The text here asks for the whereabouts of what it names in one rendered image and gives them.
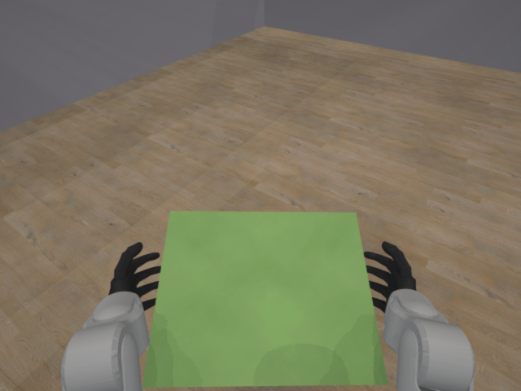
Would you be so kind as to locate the robot right forearm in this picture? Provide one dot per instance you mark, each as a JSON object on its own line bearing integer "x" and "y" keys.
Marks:
{"x": 433, "y": 355}

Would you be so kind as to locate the robot left forearm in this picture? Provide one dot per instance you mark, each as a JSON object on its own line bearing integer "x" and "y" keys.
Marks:
{"x": 104, "y": 355}

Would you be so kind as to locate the carton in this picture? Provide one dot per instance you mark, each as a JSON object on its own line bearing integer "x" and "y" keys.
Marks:
{"x": 263, "y": 299}

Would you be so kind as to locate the robot left hand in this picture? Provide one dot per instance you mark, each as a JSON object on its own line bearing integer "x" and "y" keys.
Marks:
{"x": 125, "y": 279}

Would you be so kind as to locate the robot right hand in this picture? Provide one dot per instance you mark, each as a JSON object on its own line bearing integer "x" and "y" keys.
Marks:
{"x": 400, "y": 277}

